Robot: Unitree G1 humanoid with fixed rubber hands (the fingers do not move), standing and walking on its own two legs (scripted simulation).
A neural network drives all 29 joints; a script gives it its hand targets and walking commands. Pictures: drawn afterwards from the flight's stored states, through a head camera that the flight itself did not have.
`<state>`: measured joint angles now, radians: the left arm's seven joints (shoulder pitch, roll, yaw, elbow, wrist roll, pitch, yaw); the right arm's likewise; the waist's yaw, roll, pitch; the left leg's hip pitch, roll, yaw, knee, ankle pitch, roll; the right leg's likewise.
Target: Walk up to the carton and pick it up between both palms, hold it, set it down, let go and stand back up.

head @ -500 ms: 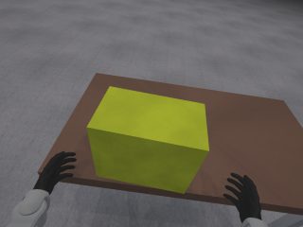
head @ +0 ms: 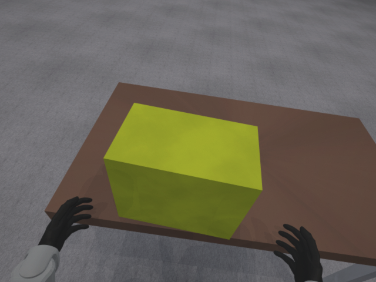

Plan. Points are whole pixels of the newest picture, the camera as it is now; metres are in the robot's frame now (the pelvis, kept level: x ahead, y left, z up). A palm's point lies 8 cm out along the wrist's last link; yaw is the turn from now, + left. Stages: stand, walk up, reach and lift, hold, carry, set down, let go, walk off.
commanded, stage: set down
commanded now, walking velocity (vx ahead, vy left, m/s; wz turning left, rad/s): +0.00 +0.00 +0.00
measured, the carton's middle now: (183, 174) +0.34 +0.01 +0.04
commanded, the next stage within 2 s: let go in 1.06 s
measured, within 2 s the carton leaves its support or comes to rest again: neither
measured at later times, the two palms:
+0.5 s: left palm (64, 240) +0.20 +0.24 -0.01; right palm (305, 280) +0.14 -0.24 -0.01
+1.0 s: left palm (65, 239) +0.20 +0.24 -0.01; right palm out of the picture +0.13 -0.24 -0.03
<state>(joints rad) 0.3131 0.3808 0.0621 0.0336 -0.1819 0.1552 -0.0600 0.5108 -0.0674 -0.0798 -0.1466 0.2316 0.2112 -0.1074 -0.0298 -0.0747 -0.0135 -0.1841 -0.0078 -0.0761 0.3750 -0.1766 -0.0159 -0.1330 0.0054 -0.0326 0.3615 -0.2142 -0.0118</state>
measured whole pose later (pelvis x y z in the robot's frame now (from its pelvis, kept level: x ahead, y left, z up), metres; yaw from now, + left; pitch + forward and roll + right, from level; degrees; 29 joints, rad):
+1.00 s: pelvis +0.01 +0.00 +0.00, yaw +0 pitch -2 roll +0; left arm 0.26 0.29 0.06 0.18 -0.17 0.11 -0.06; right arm 0.45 -0.17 -0.08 0.21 0.10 -0.01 0.00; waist -0.02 -0.03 0.02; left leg -0.15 -0.01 -0.08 0.36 -0.18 -0.02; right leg -0.10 0.00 -0.03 0.36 -0.23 -0.02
